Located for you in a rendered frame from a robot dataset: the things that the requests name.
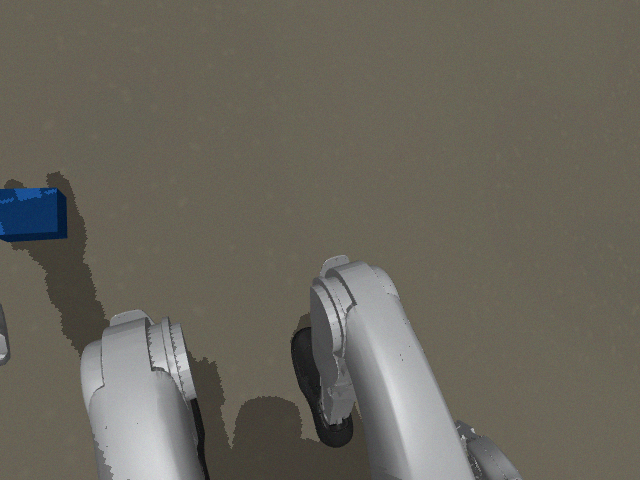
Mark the right robot foot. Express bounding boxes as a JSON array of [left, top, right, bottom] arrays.
[[291, 327, 353, 448]]

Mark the right robot hand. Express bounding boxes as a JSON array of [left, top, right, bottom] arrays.
[[454, 420, 524, 480]]

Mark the left robot foot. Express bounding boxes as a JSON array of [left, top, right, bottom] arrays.
[[190, 398, 210, 480]]

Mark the small box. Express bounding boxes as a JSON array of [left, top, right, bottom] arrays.
[[0, 188, 67, 242]]

